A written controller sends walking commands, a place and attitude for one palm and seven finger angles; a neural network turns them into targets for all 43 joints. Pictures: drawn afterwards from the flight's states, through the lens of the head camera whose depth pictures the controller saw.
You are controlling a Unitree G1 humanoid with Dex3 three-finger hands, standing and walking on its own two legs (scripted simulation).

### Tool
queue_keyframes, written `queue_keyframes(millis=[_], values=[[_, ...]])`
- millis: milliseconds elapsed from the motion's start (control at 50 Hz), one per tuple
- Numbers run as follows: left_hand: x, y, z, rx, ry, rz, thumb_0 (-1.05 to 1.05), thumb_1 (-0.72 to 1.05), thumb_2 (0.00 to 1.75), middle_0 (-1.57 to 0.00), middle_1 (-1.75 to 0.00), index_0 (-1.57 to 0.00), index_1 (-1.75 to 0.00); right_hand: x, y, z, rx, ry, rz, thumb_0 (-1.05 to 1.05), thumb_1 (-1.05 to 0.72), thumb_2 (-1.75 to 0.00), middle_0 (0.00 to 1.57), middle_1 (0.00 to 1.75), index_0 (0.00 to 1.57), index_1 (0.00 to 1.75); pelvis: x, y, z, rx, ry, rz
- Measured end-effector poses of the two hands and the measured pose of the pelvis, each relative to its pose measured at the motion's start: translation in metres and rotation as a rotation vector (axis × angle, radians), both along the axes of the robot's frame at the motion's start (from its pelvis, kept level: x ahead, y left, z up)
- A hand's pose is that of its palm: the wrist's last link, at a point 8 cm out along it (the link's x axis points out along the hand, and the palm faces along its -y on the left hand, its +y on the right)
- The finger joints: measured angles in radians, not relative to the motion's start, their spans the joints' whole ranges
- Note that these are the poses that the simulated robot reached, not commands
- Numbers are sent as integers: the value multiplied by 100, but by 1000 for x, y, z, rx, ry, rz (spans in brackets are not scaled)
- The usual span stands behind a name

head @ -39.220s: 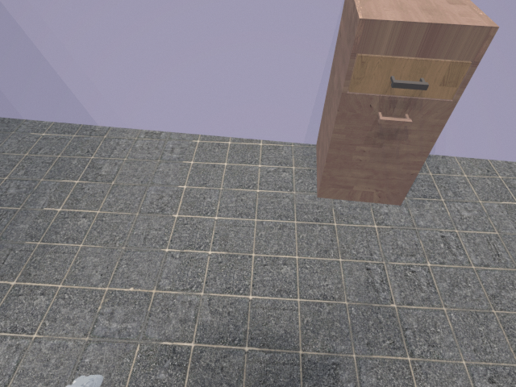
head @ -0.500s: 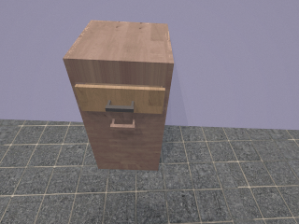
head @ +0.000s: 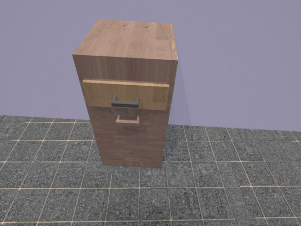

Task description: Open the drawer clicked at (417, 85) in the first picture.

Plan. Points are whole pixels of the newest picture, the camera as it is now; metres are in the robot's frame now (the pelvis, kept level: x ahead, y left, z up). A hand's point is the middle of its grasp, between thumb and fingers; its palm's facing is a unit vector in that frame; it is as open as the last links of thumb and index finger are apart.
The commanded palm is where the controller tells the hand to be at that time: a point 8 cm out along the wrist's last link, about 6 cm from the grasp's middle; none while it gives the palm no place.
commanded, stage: come to a stop and stand still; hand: left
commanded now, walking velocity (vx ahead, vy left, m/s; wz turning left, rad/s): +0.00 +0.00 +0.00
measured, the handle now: (125, 101) +0.65 +0.16 -0.07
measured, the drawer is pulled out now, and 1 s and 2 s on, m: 0.03 0.03 0.03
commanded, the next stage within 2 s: look again from close up in 0.96 s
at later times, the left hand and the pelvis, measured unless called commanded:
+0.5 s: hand out of the picture -0.13 +0.17 -0.19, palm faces +0.12 -0.98 -0.18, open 7.3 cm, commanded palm none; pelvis -0.06 +0.01 +0.00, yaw +1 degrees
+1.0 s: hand out of the picture -0.11 +0.19 -0.17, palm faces +0.05 -0.99 -0.16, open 7.3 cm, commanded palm none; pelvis -0.09 +0.03 +0.00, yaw +0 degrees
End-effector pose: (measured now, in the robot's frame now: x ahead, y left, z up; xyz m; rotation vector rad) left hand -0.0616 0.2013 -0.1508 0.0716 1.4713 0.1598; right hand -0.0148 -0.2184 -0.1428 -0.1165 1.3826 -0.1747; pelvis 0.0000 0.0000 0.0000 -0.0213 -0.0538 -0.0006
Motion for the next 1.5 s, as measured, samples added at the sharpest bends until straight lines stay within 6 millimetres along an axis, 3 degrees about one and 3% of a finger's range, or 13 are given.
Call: queue_keyframes(millis=[180, 260, 360, 420, 460, 560, 660, 900, 1020, 1180, 1340, 1500], values=[[4, -2, -5, -23, -62, 4, 0, 91, 90, -20, -30, -20, -30, -11, 13, 1, 9, -19, -6, 0, -91, -89, 20, 30, 20, 30, -17, 4, -1, -6, -2, 4], [-3, 3, -4, -10, -79, 17, 0, 91, 90, -20, -30, -20, -30, -18, 14, -2, 11, -15, -1, 0, -91, -89, 20, 30, 20, 30, -29, 6, -2, -2, -4, 8], [-44, 7, -4, 38, -62, 80, 0, 91, 90, -20, -30, -20, -30, -13, 3, -12, 7, -23, 39, 1, -92, -89, 20, 30, 21, 30, -45, 3, -9, 8, -16, 22], [-74, 8, -2, 40, 11, 91, 0, 91, 90, -20, -30, -20, -30, -8, -3, -7, -8, -64, 31, 1, -92, -89, 20, 30, 21, 30, -54, 6, -7, 4, -8, 29], [-81, 12, -2, 38, 43, 76, 0, 91, 90, -20, -30, -20, -30, -10, -5, 0, -22, -108, 18, 1, -92, -89, 20, 30, 20, 30, -58, 9, -5, 6, -1, 30], [-65, 32, -11, 25, -20, 56, 0, 91, 90, -20, -30, -20, -30, -42, 4, 2, -63, -98, 26, 0, -92, -89, 19, 30, 20, 30, -74, 21, -9, -4, 26, 33], [-44, 45, -1, 32, -102, 34, 0, 91, 90, -20, -30, -20, -30, -80, 24, 3, -27, 14, 38, 0, -92, -89, 19, 30, 20, 30, -84, 27, -1, 12, 28, 25], [-45, 37, 7, 19, -69, -37, 0, 92, 90, -20, -30, -20, -30, -104, 50, -1, 48, 39, -14, 1, -91, -89, 20, 30, 20, 30, -95, 30, 5, 20, 35, 5], [-54, 33, 8, 15, -48, -19, 0, 92, 90, -20, -30, -20, -30, -105, 45, 0, 40, 63, -10, 1, -91, -89, 20, 30, 21, 30, -93, 29, 5, 21, 40, 7], [-61, 25, 7, 2, -15, -14, 0, 91, 90, -20, -30, -20, -30, -92, 33, 2, 12, 45, -5, 0, -91, -89, 19, 30, 20, 30, -87, 27, 5, 21, 40, 3], [-50, 22, 6, -3, -30, -23, 0, 91, 90, -20, -30, -20, -30, -74, 30, 3, 6, 7, 3, 0, -91, -89, 19, 30, 20, 30, -81, 25, 6, 20, 34, -2], [-34, 26, 7, 6, -58, -32, 0, 91, 90, -20, -30, -20, -30, -69, 30, 4, 4, 7, 8, 1, -92, -89, 19, 30, 20, 30, -76, 25, 7, 21, 35, -2]])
